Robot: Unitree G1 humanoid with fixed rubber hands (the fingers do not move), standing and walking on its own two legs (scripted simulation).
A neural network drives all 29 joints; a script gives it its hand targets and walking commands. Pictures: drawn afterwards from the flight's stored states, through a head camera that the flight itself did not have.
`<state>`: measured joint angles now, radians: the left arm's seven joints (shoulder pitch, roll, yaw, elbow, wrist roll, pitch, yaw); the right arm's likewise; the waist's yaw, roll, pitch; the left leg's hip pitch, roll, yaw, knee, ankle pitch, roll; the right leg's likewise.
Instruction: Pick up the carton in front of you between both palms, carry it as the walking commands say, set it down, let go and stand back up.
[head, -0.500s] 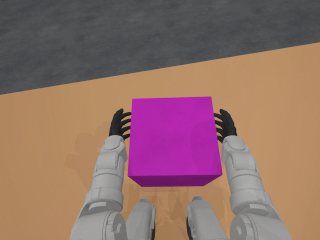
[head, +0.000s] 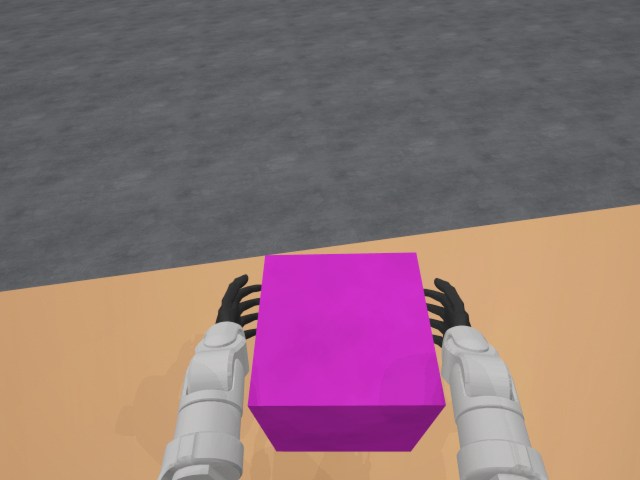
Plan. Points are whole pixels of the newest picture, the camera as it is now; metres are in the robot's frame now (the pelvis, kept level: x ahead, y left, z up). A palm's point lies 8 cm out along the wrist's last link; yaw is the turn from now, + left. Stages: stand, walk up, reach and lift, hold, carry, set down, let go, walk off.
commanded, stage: reach and lift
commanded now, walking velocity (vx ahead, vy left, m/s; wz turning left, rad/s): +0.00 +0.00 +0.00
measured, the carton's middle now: (341, 358) +0.29 +0.00 -0.06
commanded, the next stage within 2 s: hold in 1.04 s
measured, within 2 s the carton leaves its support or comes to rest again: neither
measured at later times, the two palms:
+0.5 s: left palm (227, 325) +0.29 +0.15 +0.04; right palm (459, 328) +0.29 -0.15 +0.04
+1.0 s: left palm (225, 317) +0.30 +0.15 +0.05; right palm (460, 322) +0.29 -0.15 +0.05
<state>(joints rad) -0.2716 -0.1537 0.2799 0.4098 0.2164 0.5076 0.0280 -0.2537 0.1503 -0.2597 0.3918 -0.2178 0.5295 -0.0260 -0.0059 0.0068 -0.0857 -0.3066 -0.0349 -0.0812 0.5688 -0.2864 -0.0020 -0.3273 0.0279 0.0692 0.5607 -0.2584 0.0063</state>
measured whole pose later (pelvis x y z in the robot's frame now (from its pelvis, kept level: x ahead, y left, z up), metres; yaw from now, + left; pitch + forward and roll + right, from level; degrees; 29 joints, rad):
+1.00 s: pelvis +0.01 +0.00 +0.01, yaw +0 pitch -6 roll +0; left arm -0.27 -0.15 0.24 0.29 0.28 0.67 -0.01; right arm -0.25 0.15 -0.22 0.27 -0.27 0.69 0.01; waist -0.01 0.01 0.02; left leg -0.06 -0.03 -0.09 0.38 -0.21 0.00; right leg -0.08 0.02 0.07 0.37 -0.19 0.01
